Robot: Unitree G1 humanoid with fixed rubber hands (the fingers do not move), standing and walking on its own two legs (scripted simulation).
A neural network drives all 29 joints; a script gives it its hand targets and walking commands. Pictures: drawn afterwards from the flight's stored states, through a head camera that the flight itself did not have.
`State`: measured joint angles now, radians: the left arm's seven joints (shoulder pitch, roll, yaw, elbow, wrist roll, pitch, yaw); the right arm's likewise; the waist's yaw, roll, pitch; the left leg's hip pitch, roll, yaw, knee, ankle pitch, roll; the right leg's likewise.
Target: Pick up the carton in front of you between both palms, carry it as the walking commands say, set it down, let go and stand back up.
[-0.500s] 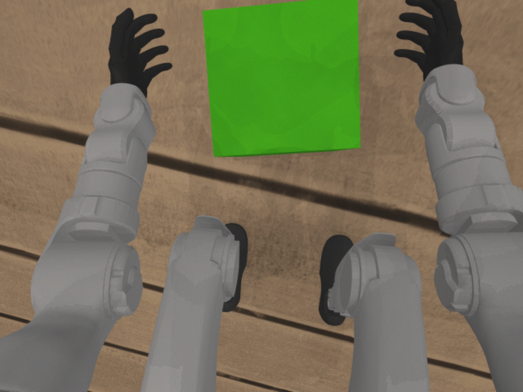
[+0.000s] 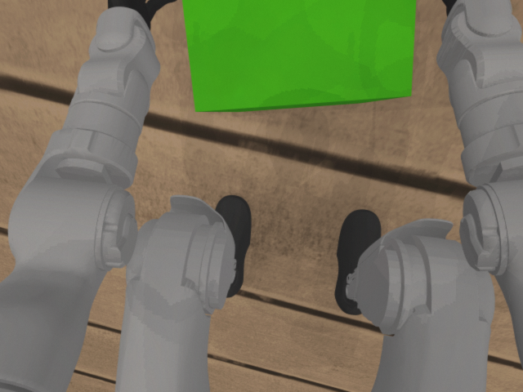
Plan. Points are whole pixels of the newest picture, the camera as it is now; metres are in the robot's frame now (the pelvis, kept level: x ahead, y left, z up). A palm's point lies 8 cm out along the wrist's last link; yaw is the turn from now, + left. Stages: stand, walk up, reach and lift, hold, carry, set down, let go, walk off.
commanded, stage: reach and lift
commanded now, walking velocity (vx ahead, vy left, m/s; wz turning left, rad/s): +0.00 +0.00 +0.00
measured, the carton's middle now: (295, 25) +0.53 +0.02 -0.24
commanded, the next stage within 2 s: none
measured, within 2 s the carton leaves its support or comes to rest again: leaves its support in 0.66 s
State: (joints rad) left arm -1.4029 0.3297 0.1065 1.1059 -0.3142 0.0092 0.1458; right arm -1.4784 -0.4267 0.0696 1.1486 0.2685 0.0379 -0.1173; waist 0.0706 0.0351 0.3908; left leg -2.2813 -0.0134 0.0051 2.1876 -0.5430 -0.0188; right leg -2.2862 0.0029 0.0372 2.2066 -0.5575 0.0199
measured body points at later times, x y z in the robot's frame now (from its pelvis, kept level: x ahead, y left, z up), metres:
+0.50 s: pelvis -0.01 +0.00 +0.01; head +0.37 +0.00 +0.25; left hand +0.54 +0.18 -0.17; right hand +0.57 -0.12 -0.18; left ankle +0.12 +0.12 -0.33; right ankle +0.11 -0.13 -0.33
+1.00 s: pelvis +0.00 +0.00 +0.06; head +0.27 -0.01 +0.42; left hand +0.50 +0.17 -0.02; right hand +0.53 -0.14 -0.02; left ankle +0.12 +0.12 -0.33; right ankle +0.11 -0.13 -0.33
